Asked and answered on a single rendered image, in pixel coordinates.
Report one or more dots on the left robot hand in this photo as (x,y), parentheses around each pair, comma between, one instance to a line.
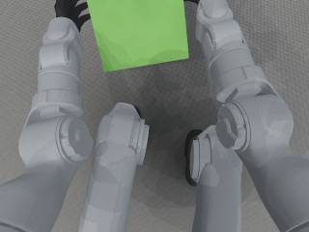
(67,9)

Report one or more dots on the left robot upper arm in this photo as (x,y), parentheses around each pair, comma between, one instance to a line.
(52,151)

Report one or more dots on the robot left forearm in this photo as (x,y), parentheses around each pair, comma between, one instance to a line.
(59,74)

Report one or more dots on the robot left thigh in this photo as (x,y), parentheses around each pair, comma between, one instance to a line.
(107,197)

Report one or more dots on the carton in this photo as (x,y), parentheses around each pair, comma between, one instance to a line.
(136,33)

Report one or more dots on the right robot foot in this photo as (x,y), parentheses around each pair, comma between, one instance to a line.
(192,135)

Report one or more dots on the robot right forearm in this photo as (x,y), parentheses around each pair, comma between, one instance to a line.
(234,73)

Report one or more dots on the right robot upper arm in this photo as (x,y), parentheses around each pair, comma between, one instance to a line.
(259,129)

